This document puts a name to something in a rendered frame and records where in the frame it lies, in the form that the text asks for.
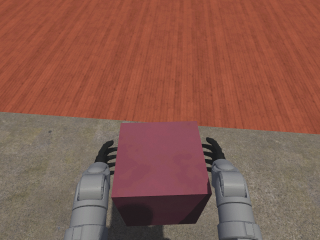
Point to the left robot forearm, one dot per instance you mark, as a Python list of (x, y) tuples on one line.
[(90, 205)]

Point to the carton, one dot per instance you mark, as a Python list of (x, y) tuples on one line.
[(160, 175)]

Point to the right robot hand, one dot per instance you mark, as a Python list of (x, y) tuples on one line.
[(215, 154)]

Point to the left robot hand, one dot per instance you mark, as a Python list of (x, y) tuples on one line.
[(104, 151)]

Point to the right robot forearm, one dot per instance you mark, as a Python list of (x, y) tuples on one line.
[(236, 218)]

